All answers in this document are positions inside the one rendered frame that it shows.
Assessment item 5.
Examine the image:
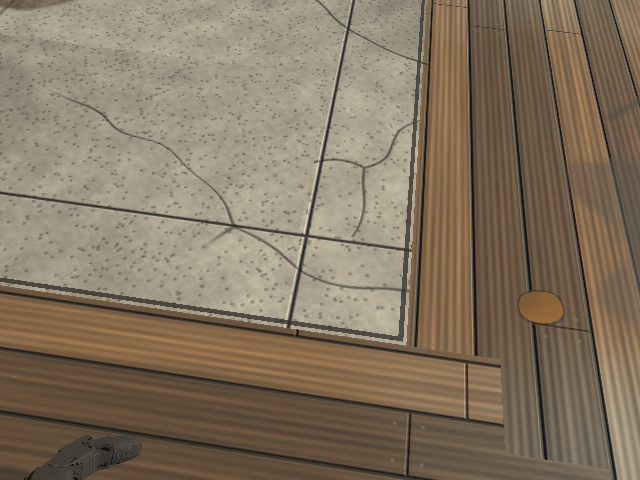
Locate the left robot hand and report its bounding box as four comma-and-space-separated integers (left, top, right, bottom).
24, 435, 142, 480

